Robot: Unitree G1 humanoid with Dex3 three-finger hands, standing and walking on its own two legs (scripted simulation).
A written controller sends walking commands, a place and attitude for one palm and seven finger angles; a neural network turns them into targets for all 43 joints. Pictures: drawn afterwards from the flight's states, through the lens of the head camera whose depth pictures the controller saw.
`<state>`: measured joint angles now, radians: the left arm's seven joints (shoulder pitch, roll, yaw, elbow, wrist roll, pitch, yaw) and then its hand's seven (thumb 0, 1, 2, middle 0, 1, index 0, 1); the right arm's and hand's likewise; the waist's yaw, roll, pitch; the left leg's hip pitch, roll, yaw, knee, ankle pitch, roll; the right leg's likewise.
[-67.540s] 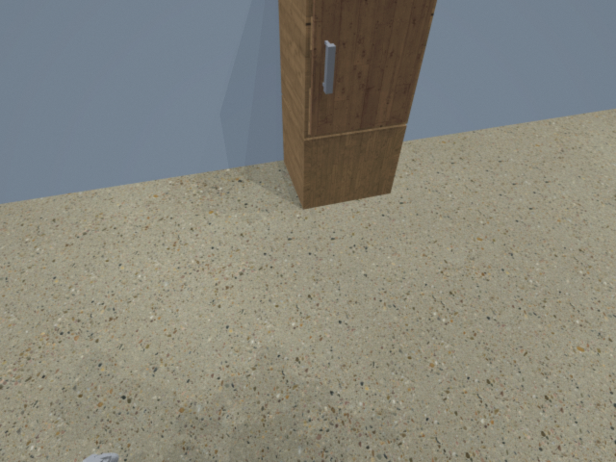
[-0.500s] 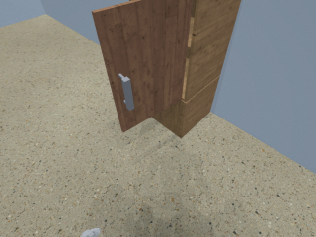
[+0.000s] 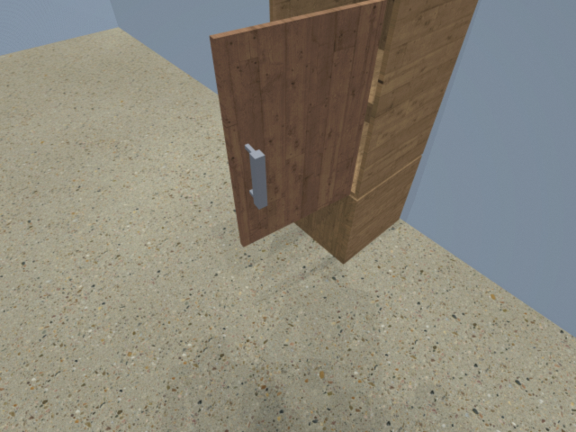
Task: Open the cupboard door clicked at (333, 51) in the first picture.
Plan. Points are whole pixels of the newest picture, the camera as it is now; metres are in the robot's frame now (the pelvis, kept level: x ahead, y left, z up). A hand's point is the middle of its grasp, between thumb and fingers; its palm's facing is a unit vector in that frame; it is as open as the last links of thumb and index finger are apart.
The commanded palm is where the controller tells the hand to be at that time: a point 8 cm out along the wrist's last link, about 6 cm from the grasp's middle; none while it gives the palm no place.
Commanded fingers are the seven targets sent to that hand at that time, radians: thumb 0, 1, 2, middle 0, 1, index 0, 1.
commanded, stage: let the arm hang, fingers relaxed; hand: left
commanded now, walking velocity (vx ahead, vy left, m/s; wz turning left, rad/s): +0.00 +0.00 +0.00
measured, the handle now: (254, 176) +0.68 +0.12 -0.08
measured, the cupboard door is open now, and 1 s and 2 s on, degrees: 82 82 82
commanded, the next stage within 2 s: look to check the result in 0.34 s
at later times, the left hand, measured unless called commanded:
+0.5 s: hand out of the picture -0.01 +0.18 -0.18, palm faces +0.04 -0.98 -0.17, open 7.4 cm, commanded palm none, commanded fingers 0.00 0.90 0.90 -0.20 -0.30 -0.20 -0.30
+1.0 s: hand out of the picture +0.02 +0.19 -0.18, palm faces +0.02 -0.98 -0.19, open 7.4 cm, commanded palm none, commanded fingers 0.00 0.90 0.90 -0.20 -0.30 -0.20 -0.30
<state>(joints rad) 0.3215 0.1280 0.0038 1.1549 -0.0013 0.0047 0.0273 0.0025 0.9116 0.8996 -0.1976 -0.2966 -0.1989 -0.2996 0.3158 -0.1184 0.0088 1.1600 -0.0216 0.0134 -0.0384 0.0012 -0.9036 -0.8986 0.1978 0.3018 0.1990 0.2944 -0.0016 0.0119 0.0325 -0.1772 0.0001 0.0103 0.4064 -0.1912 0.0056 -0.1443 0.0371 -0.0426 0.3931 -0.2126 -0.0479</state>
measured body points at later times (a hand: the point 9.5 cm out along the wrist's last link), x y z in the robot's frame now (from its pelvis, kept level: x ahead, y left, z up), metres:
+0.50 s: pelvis +0.00 +0.01 +0.00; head +0.01 +0.01 +0.45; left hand -0.01 +0.23 -0.16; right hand -0.03 -0.19 -0.16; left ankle +0.02 +0.12 -0.74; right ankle +0.00 -0.09 -0.74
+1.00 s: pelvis +0.02 +0.02 +0.00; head +0.03 +0.01 +0.45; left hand +0.02 +0.24 -0.16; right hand +0.01 -0.21 -0.16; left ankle +0.02 +0.12 -0.74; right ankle +0.00 -0.09 -0.74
